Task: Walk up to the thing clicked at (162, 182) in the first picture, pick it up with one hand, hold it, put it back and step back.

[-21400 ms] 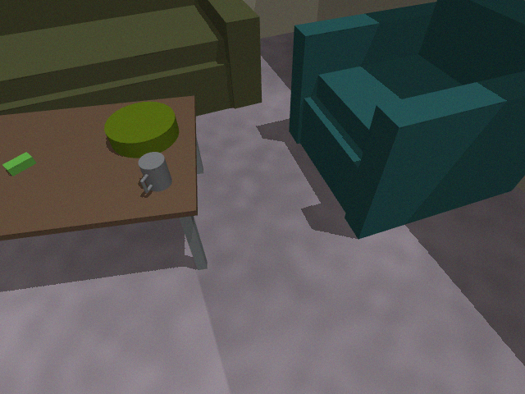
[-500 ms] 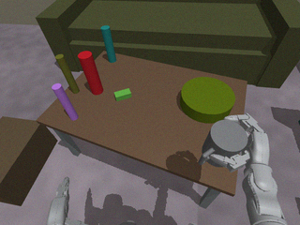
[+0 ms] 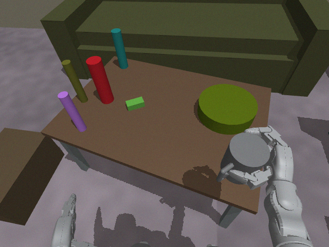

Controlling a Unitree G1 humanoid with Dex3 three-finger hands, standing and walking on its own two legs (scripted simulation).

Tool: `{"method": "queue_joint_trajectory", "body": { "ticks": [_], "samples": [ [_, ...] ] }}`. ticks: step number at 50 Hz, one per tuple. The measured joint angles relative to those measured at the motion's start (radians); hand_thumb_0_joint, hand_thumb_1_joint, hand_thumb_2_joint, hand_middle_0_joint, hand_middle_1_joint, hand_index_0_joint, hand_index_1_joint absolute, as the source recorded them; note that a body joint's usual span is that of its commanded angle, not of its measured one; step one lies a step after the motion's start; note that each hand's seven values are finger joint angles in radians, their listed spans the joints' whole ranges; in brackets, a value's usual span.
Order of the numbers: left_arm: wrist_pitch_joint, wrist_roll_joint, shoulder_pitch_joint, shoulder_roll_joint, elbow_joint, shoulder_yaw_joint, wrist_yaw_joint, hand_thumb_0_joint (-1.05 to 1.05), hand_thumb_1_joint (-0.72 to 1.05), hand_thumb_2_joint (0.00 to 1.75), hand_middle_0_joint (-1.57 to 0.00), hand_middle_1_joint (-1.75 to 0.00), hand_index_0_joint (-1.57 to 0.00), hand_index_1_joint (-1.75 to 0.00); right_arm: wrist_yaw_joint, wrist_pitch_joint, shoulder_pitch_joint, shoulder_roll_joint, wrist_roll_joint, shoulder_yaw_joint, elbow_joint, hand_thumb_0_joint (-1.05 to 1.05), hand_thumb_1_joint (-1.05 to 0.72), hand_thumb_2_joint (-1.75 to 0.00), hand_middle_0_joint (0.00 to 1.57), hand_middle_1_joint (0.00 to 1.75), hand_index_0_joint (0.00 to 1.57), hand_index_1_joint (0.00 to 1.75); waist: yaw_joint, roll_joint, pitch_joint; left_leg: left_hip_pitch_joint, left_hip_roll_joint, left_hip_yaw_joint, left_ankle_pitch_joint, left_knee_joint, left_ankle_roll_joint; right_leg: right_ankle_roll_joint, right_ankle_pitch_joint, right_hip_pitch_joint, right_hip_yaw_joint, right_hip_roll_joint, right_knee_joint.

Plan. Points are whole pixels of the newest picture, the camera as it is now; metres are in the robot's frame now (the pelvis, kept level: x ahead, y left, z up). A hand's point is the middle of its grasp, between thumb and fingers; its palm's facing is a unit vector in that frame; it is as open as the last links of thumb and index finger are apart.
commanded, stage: hold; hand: right
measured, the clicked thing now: (237, 163) +0.31 -0.14 +0.03
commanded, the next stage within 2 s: crouch in 0.88 s
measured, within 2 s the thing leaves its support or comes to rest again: neither
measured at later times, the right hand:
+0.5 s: hand (246, 154) +0.33 -0.16 +0.05, palm faces +0.17 +0.99 +0.00, open 11.7 cm
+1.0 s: hand (247, 153) +0.33 -0.16 +0.05, palm faces +0.16 +0.99 +0.00, open 11.7 cm
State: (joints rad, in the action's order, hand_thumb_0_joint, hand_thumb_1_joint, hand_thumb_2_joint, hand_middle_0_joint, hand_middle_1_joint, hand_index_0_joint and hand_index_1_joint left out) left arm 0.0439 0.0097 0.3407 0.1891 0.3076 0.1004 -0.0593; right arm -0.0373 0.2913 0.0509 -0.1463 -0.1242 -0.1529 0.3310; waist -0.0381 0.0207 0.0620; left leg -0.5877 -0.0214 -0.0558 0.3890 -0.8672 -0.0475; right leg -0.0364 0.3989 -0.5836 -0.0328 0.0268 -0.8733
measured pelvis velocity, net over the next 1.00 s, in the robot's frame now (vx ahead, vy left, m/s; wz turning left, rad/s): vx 0.00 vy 0.00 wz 0.00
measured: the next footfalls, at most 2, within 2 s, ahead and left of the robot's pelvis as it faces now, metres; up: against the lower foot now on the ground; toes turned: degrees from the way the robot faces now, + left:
none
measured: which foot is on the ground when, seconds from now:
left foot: down 0.00-1.00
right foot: down 0.00-1.00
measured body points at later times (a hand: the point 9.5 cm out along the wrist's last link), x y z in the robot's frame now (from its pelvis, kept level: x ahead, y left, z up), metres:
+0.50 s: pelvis +0.00 +0.00 +0.00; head +0.03 +0.00 +0.45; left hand +0.16 +0.27 -0.04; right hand +0.31 -0.21 +0.05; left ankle +0.03 +0.15 -0.70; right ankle +0.03 -0.14 -0.70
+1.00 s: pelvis +0.00 +0.00 +0.00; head +0.04 +0.00 +0.45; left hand +0.16 +0.27 -0.05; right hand +0.31 -0.22 +0.05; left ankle +0.03 +0.15 -0.70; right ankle +0.03 -0.14 -0.70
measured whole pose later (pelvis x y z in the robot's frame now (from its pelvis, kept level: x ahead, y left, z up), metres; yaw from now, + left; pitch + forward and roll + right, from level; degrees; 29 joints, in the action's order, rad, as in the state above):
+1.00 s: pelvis +0.00 +0.00 +0.00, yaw +0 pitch +7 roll +0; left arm 0.05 0.01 0.35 0.19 0.30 0.10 -0.06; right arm -0.03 0.29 0.06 -0.15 -0.13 -0.15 0.34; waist -0.04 0.02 0.07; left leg -0.60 -0.02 -0.06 0.40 -0.88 -0.04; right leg -0.04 0.41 -0.59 -0.03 0.03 -0.88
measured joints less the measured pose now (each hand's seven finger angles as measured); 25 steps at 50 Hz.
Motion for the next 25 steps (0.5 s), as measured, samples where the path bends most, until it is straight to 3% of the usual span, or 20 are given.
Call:
{"method": "queue_joint_trajectory", "body": {
  "ticks": [25],
  "samples": [
    [0.013,-0.001,0.002,0.005,-0.001,-0.001,-0.001,-0.01,-0.52,0.05,-0.05,-0.06,-0.06,-0.05,0.005,0.004,0.016,0.007,-0.003,-0.003,0.02,-0.03,0.61,-0.92,0.62,1.08,0.67,1.1,-0.005,-0.003,0.001,-0.009,0.002,0.002,0.006,-0.01,0.005,-0.004,0.001,-0.004,-0.001,0.002,0.0]
  ]
}}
